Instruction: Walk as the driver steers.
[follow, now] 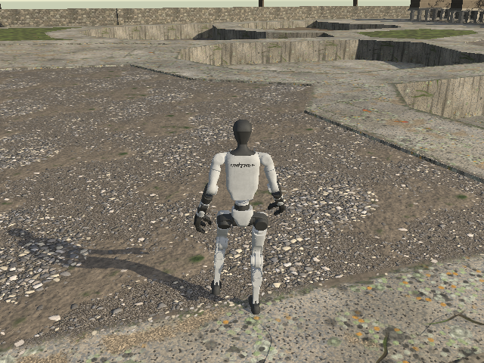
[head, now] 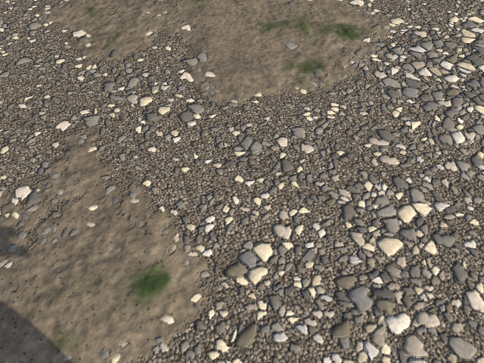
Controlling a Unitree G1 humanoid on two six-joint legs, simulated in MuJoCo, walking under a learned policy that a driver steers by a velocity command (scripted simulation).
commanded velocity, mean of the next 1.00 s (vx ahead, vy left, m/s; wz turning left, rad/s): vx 0.47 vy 0.00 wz -0.38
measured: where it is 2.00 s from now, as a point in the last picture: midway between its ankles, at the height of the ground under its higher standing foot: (309, 314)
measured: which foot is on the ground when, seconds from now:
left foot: up 0.00-0.22, down 0.24-0.76, up 0.78-1.00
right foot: down 0.00-0.24, up 0.26-0.72, down 0.74-1.00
